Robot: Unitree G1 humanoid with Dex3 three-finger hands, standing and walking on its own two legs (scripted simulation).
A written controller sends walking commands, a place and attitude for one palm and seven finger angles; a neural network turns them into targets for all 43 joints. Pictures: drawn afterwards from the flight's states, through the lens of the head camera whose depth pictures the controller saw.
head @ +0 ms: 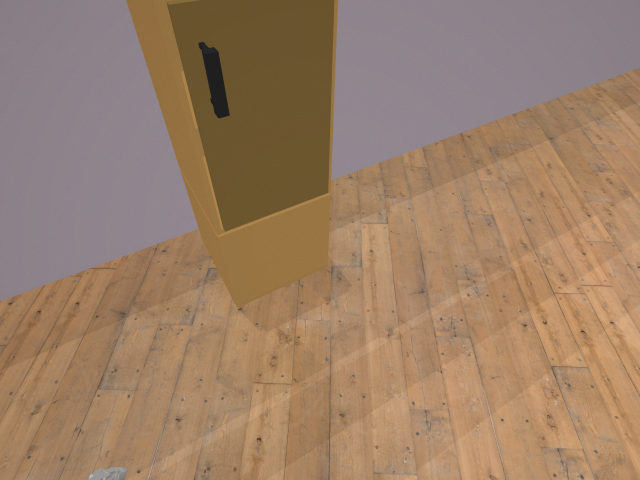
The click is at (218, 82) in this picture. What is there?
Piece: cupboard door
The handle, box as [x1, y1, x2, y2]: [199, 42, 229, 117]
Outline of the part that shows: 200,42 199,47 202,50 211,93 210,99 214,108 214,112 218,117 229,115 218,52 213,47 209,48 203,42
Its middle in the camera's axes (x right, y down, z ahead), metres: -0.23 -0.33 +0.80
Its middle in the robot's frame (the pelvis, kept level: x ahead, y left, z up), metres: +0.82 +0.27 +0.11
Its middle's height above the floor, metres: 0.88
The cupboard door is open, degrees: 0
